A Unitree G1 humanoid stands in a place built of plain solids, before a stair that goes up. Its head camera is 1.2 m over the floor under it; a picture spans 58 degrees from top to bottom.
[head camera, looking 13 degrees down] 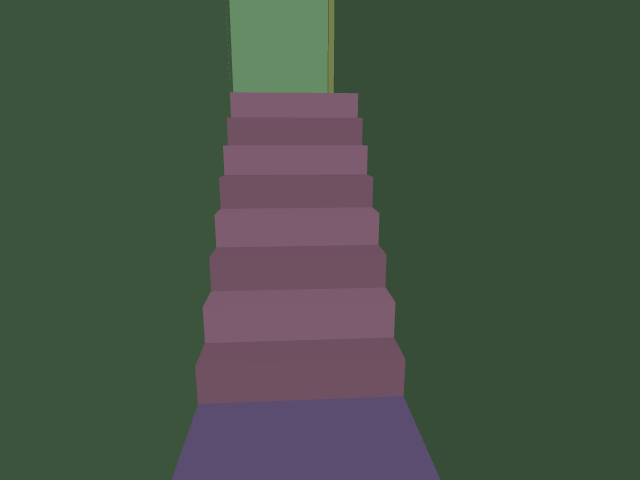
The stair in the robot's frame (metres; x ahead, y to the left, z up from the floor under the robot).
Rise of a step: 0.19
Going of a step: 0.23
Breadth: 0.98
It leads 4 degrees to the left of straight ahead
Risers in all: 8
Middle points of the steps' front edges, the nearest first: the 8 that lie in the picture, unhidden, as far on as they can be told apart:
1.83 0.08 0.20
2.06 0.10 0.39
2.29 0.11 0.58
2.52 0.13 0.78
2.75 0.14 0.97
2.98 0.16 1.16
3.22 0.18 1.36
3.45 0.19 1.55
